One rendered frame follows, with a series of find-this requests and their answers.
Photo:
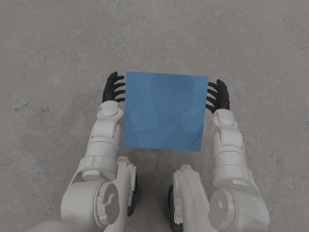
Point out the left robot upper arm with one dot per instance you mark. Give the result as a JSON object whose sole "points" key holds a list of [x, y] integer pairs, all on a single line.
{"points": [[86, 207]]}

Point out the right robot forearm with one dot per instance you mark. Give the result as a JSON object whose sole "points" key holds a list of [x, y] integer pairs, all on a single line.
{"points": [[228, 153]]}

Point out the left robot forearm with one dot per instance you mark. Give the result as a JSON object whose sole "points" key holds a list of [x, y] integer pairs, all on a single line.
{"points": [[100, 161]]}

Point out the right robot upper arm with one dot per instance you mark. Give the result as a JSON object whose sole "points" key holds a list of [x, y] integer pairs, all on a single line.
{"points": [[232, 210]]}

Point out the right robot thigh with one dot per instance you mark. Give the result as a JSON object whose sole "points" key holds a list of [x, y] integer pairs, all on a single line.
{"points": [[187, 186]]}

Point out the left robot foot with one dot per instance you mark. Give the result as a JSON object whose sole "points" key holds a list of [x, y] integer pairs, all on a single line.
{"points": [[131, 207]]}

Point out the carton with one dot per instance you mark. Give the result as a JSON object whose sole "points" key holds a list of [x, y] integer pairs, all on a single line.
{"points": [[165, 111]]}

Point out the left robot hand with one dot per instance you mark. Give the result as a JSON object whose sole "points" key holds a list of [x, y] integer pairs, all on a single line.
{"points": [[110, 87]]}

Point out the right robot hand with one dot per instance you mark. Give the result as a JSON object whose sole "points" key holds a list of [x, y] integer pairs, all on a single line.
{"points": [[221, 100]]}

